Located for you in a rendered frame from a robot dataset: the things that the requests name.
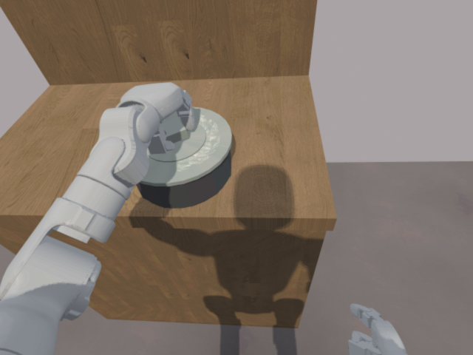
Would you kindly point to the knob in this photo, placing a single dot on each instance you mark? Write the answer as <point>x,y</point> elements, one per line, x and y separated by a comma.
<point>175,131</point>

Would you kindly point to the left robot hand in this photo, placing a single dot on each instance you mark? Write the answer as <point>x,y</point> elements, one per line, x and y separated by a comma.
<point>166,98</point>

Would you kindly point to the left robot forearm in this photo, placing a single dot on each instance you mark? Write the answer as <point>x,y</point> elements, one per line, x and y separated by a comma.
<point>117,162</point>

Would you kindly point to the table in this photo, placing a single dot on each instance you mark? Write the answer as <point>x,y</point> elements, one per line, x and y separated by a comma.
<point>247,255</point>

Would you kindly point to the pot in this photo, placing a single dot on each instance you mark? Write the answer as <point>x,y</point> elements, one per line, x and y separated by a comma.
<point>191,193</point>

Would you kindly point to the robot left upper arm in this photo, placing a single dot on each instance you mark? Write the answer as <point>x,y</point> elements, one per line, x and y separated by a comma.
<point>54,284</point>

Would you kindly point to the lid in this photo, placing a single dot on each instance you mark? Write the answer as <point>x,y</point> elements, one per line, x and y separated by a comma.
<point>194,157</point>

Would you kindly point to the right robot hand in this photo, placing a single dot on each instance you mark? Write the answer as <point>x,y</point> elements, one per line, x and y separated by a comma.
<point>384,337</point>

